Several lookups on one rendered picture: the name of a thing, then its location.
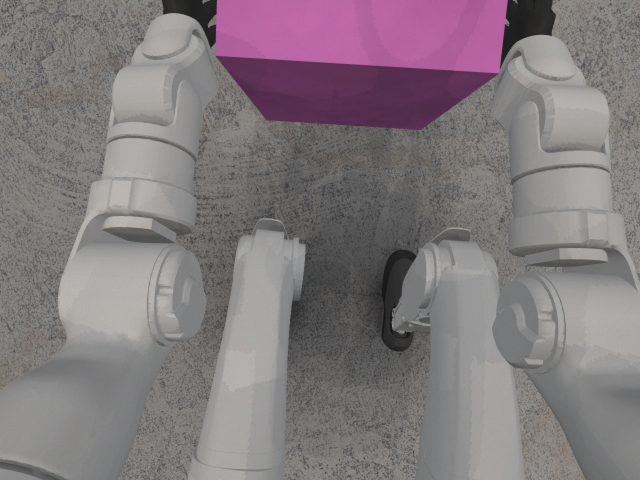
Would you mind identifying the robot right hand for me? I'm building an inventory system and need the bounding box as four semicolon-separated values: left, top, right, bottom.
500;0;556;68

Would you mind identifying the robot right foot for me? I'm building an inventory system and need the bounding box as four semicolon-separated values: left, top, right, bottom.
382;250;417;351

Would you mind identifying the left robot forearm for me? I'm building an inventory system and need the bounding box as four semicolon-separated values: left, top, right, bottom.
58;13;218;327

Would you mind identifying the robot right upper arm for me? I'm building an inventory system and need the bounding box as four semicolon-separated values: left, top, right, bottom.
492;271;640;480

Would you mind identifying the robot left hand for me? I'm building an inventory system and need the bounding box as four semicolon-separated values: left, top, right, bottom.
162;0;217;48

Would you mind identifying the right robot forearm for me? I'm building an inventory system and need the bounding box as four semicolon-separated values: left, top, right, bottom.
490;35;640;294

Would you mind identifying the robot left upper arm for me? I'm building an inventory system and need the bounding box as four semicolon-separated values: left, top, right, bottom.
0;242;207;480

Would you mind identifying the robot right shin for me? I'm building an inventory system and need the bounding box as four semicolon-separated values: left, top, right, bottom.
392;228;498;332

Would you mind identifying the carton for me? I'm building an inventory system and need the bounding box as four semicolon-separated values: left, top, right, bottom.
215;0;508;130

